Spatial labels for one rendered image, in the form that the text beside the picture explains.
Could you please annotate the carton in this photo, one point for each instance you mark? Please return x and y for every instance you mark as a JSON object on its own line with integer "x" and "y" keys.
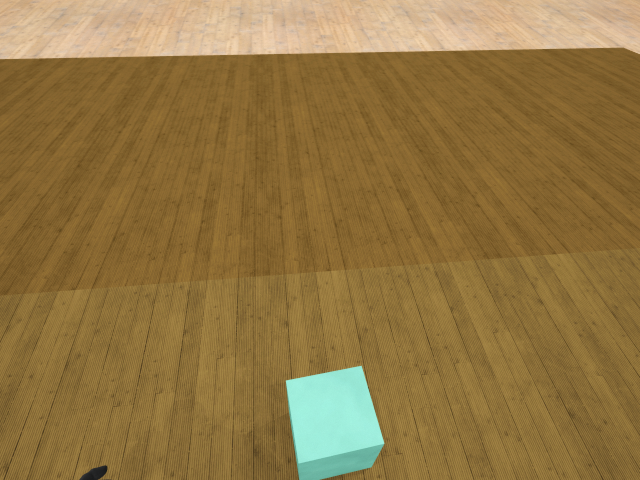
{"x": 334, "y": 425}

